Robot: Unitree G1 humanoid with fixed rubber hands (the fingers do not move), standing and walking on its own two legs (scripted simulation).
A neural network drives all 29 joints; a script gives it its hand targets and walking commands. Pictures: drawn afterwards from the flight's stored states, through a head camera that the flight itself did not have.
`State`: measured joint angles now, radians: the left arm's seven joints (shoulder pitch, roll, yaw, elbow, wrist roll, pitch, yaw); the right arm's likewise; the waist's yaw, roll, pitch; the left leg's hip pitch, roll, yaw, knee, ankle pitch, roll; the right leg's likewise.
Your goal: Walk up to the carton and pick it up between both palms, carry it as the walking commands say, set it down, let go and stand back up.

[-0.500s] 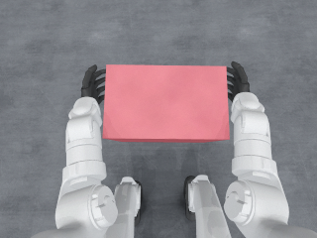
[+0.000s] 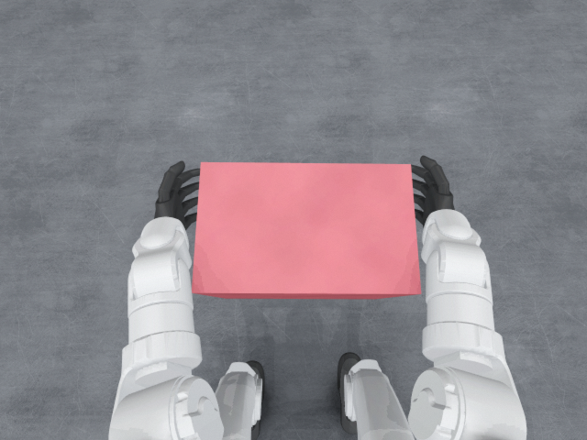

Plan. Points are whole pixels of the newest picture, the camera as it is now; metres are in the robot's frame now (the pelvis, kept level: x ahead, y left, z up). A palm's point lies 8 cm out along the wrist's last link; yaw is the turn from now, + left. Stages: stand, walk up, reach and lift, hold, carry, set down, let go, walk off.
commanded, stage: reach and lift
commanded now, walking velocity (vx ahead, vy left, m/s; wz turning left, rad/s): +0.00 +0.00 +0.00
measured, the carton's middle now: (302, 242) +0.39 +0.00 -0.12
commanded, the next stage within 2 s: none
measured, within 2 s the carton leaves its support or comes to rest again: neither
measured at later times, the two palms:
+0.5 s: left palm (143, 221) +0.37 +0.18 +0.04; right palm (462, 210) +0.39 -0.17 +0.03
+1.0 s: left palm (107, 220) +0.35 +0.18 +0.11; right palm (495, 214) +0.36 -0.17 +0.10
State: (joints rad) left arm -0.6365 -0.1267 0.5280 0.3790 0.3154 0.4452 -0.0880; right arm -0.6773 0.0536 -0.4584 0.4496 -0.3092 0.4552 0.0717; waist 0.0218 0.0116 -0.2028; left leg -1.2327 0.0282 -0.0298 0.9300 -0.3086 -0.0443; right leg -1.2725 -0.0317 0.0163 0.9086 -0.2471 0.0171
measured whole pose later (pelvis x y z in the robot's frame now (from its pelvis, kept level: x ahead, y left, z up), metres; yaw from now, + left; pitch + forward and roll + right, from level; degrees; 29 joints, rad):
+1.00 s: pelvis +0.04 +0.00 +0.09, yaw +0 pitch +5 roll +0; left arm -0.32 -0.17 0.40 0.24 0.35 0.54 -0.11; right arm -0.33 0.14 -0.37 0.28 -0.32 0.53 0.08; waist 0.01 0.01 0.00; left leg -0.27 0.04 -0.03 0.34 -0.15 -0.04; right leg -0.30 -0.03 -0.01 0.31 -0.10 0.02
